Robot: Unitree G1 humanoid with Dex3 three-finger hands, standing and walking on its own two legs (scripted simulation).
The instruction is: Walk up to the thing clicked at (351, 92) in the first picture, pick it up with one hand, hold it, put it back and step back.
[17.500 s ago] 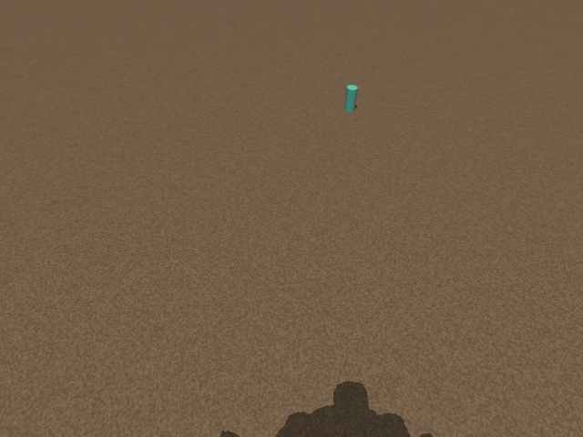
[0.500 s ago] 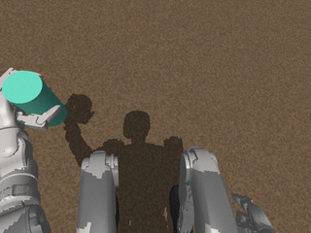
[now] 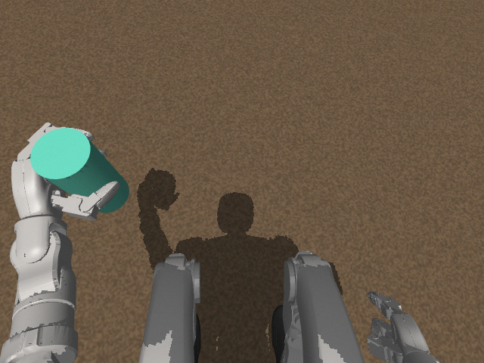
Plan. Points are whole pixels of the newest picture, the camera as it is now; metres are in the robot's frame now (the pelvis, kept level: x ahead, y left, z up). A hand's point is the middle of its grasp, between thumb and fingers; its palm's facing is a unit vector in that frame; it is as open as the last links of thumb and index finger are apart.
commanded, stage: lift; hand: left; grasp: from the side
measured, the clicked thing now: (88, 176) +0.40 +0.25 +0.00
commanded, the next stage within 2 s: hold in 1.52 s
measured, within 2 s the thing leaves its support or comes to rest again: neither
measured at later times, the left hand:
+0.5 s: hand (23, 99) +0.40 +0.23 +0.19, palm faces +0.24 -0.97 -0.03, open 9.9 cm
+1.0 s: hand out of the picture +0.39 +0.20 +0.27, palm faces +0.24 -0.97 -0.02, open 9.9 cm
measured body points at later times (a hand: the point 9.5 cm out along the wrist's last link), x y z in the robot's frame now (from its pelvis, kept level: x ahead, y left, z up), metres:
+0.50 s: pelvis +0.04 +0.01 +0.16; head +0.16 +0.04 +0.59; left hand +0.38 +0.28 +0.19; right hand +0.22 -0.23 +0.05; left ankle +0.08 +0.13 -0.43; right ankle +0.09 -0.13 -0.43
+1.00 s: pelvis +0.06 +0.00 +0.22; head +0.14 +0.01 +0.67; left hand +0.37 +0.25 +0.27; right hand +0.22 -0.23 +0.12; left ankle +0.08 +0.13 -0.43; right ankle +0.09 -0.13 -0.43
